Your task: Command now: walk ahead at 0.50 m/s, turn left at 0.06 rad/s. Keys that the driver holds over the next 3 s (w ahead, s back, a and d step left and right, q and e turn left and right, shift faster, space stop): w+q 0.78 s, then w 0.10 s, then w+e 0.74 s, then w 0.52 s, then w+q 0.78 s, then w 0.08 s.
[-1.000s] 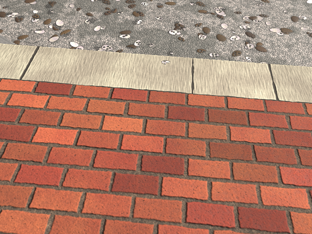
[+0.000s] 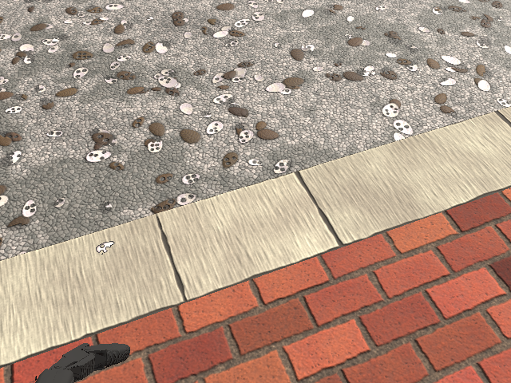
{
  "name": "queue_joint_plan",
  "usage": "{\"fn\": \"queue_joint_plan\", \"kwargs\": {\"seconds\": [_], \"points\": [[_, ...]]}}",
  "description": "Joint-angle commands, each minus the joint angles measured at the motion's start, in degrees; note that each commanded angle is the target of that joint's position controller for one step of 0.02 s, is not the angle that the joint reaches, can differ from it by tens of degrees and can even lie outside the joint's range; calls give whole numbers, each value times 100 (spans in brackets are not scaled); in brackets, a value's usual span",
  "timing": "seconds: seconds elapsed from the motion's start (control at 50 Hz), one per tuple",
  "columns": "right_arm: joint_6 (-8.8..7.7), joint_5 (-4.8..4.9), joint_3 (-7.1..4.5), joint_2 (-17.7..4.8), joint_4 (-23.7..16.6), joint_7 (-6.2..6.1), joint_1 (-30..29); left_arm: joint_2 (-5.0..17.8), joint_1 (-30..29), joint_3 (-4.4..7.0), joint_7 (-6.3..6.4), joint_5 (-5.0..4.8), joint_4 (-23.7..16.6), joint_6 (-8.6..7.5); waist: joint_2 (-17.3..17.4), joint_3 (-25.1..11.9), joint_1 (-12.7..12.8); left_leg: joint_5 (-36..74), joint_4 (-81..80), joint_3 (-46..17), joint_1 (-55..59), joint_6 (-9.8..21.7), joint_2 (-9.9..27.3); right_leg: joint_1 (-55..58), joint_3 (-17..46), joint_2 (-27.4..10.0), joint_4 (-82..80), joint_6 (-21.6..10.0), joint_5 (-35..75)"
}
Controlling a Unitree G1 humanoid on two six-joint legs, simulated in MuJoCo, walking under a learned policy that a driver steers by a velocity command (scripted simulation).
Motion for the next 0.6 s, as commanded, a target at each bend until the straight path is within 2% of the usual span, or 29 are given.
{"fn": "queue_joint_plan", "kwargs": {"seconds": [0.02,0.04,0.06,0.08,0.1,0.12,0.14,0.16,0.18,0.22,0.28,0.36,0.42,0.46,0.48,0.52,0.54,0.56,0.58,0.6], "points": [[11,32,-193,-989,-268,-48,-218,772,595,329,28,43,-228,-131,626,-251,853,3273,659,-757,-499,787,1160,1671,-215,273,-476,-271,-67],[-14,-42,-95,-758,-361,-48,-305,1105,1534,465,93,117,-50,-129,394,-921,1299,2883,1953,-498,-1231,568,848,3145,313,-289,-311,-531,64],[-113,-130,80,-186,-553,-50,44,1681,2223,595,159,238,9,-64,-894,-1736,1343,636,4179,13,-3332,128,71,5173,2441,-1809,-476,-1191,-411],[-201,-32,62,-358,-520,-49,162,1444,2420,528,142,187,77,-38,-1379,-2114,1380,-1414,5238,-655,-4129,109,-91,5230,3940,-2246,-1143,-1555,-1168],[-207,92,-77,-792,-565,-34,-171,1110,2145,416,134,121,108,-45,-864,-1290,1346,-1078,5673,-811,-4563,132,212,4615,3250,-2046,-1252,-1345,-1510],[-185,84,-86,-793,-634,-30,-491,895,1796,342,125,94,95,-54,-647,-783,1207,-590,5561,-666,-4541,157,448,3896,2470,-1786,-1395,-1156,-1422],[-138,24,-98,-727,-648,-46,-648,724,1419,288,99,117,104,-74,-452,-419,1021,-203,5304,-608,-4357,141,606,3225,1961,-1547,-1634,-1057,-1192],[-55,-11,-130,-672,-627,-61,-617,577,1167,251,76,143,115,-126,-543,-196,833,83,5075,-659,-4070,122,745,2715,1529,-1371,-1856,-978,-825],[33,4,-120,-551,-584,-60,-493,534,1004,255,65,165,151,-171,-573,-107,688,278,4993,-674,-3787,94,791,2367,1196,-1284,-2055,-946,-578],[140,6,-103,-367,-602,-64,-505,588,945,304,77,182,265,-262,-409,-6,580,613,4864,-705,-3738,24,795,2140,691,-1276,-2269,-986,112],[169,-28,-108,-297,-737,-52,-843,703,1071,367,152,212,460,-286,-179,105,607,1352,4248,-811,-4077,-42,765,2338,65,-1251,-2333,-958,765],[131,-46,-36,-156,-963,97,-1566,879,1217,417,231,167,614,-229,-90,318,855,2329,2897,-404,-3869,40,682,2487,-648,-1139,-2413,-775,812],[131,-37,6,-110,-1238,200,-2130,1021,1525,470,262,99,783,-135,-23,525,1074,2234,2297,-172,-4002,177,642,3004,-860,-1316,-2320,-726,871],[135,-29,-2,-156,-1412,265,-2348,1098,1635,504,267,38,872,-46,-59,579,1109,1843,2058,-12,-4075,306,579,3431,-971,-1429,-2096,-653,1208],[139,-30,-21,-199,-1483,294,-2377,1147,1633,519,274,14,895,-1,-104,548,1067,1570,1974,111,-3973,393,493,3586,-1048,-1462,-1894,-598,1696],[165,-37,-123,-385,-1535,318,-2100,1329,1544,563,315,-20,879,80,-334,203,810,947,1954,477,-3264,616,112,3758,-1220,-1448,-1106,-463,3680],[179,-26,-232,-569,-1436,306,-1556,1396,1482,575,338,-32,865,134,-394,-129,483,748,1888,624,-2534,761,-146,3695,-1314,-1372,-292,-381,4463],[194,-17,-417,-871,-1189,243,-604,1362,1400,543,354,-64,841,163,-253,-624,-30,1144,1503,636,-1127,972,-413,3166,-1475,-1132,963,-194,4355],[260,-9,-611,-1429,-1031,110,190,1084,1534,431,365,86,723,109,513,-1154,-273,1420,1390,-776,646,1345,433,1617,-1476,-847,2809,101,2131],[189,7,-625,-1929,-1136,111,-119,287,2051,171,259,227,405,-83,1706,-1760,502,527,720,-4100,2320,2495,1773,-812,-585,391,4659,416,-3020]]}}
